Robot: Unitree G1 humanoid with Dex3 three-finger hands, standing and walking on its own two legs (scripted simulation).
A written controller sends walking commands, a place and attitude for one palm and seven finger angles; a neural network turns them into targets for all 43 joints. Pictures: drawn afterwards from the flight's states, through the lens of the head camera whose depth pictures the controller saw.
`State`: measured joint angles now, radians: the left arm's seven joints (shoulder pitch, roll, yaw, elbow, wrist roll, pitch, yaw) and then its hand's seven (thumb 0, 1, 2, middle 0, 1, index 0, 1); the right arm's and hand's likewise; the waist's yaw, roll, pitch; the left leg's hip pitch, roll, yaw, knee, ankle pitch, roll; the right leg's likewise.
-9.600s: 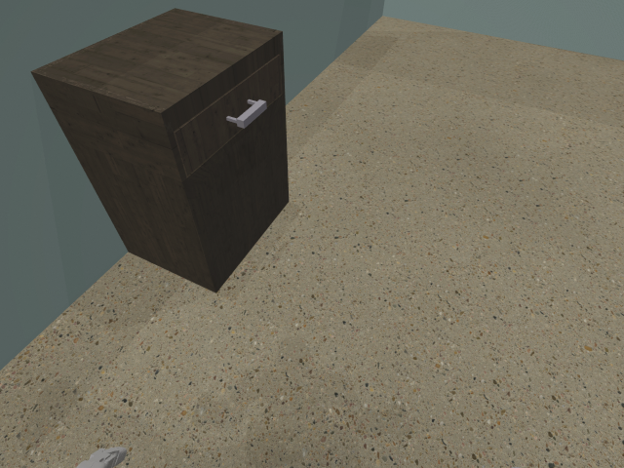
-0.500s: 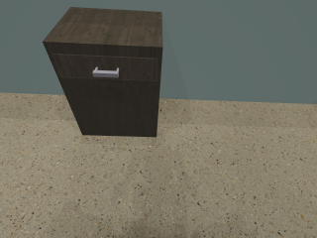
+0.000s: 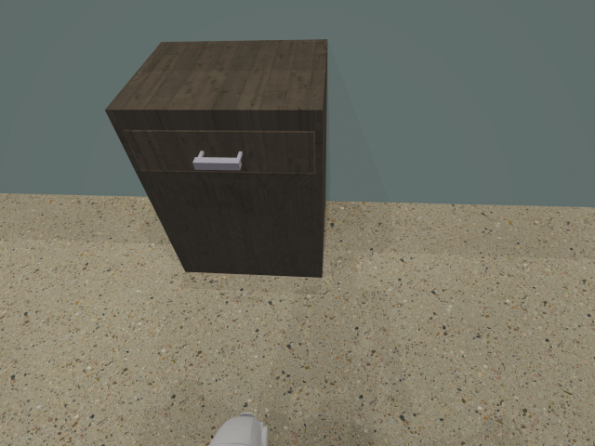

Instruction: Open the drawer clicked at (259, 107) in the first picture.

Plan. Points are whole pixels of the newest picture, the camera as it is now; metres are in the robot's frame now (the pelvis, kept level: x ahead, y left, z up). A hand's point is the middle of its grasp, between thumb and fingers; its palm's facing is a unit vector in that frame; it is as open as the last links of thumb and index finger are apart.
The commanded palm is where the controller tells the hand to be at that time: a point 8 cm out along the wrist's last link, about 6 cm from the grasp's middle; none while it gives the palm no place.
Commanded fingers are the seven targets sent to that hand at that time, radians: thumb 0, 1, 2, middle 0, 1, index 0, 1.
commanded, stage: take the last steps up to it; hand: left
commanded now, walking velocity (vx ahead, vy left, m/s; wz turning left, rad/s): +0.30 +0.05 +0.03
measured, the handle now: (219, 159) +0.85 +0.29 -0.15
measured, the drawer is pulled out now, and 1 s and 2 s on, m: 0.00 0.00 0.00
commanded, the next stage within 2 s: come to a stop and stand still in 0.62 s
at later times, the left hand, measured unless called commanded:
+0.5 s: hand (161, 394) +0.23 +0.27 -0.17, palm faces +0.06 -0.98 -0.19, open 7.4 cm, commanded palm none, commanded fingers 0.00 0.90 0.90 -0.20 -0.30 -0.20 -0.30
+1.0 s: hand (212, 320) +0.37 +0.21 -0.17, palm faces -0.01 -0.97 -0.24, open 7.2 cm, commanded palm none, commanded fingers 0.00 0.90 0.90 -0.20 -0.30 -0.20 -0.30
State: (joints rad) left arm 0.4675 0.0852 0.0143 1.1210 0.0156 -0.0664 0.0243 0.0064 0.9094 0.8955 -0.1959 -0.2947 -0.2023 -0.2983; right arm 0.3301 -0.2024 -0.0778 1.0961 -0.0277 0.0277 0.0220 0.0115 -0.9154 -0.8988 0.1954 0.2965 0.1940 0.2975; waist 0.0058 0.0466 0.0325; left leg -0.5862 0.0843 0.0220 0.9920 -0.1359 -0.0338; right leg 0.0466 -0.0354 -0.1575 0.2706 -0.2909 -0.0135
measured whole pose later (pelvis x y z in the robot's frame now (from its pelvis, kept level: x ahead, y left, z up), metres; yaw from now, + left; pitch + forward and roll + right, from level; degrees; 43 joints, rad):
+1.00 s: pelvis +0.27 +0.03 -0.01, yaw -2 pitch -1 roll +1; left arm 0.12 0.14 0.04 1.00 0.02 0.00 0.04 -0.01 0.93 0.89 -0.20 -0.30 -0.21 -0.30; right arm 0.26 -0.15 -0.05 1.09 -0.01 0.05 -0.02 0.01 -0.91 -0.90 0.20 0.30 0.20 0.30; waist -0.01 0.03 0.11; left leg -0.38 0.03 0.02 0.94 -0.49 -0.04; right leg -0.32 -0.04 -0.15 0.50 -0.17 -0.06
